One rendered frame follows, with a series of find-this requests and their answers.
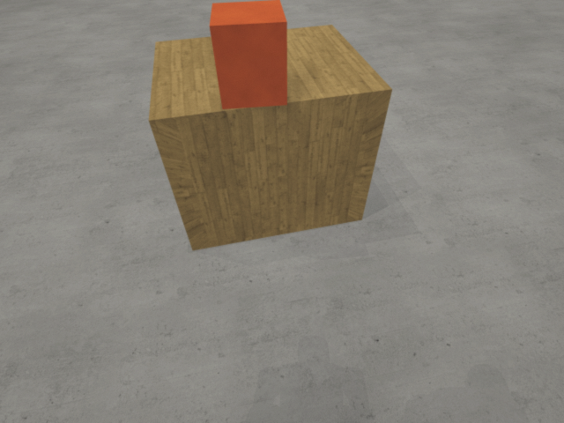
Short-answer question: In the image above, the carton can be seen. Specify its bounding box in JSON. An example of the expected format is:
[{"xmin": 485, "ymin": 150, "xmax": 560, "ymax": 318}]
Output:
[{"xmin": 210, "ymin": 0, "xmax": 287, "ymax": 109}]

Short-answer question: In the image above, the pedestal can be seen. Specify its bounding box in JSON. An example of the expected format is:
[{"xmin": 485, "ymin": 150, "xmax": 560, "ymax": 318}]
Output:
[{"xmin": 149, "ymin": 25, "xmax": 392, "ymax": 250}]

